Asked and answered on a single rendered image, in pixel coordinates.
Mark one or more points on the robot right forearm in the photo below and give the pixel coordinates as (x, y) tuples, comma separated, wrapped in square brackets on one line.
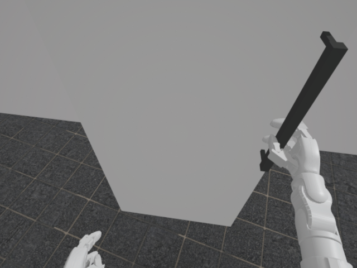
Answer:
[(317, 233)]

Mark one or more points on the right robot hand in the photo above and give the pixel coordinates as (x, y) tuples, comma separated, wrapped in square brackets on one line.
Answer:
[(300, 157)]

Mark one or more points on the fridge door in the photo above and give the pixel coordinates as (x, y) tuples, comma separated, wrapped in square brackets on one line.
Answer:
[(175, 96)]

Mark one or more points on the handle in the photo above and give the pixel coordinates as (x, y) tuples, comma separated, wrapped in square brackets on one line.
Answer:
[(327, 63)]

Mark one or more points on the left robot hand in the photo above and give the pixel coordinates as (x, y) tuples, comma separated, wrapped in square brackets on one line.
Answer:
[(79, 257)]

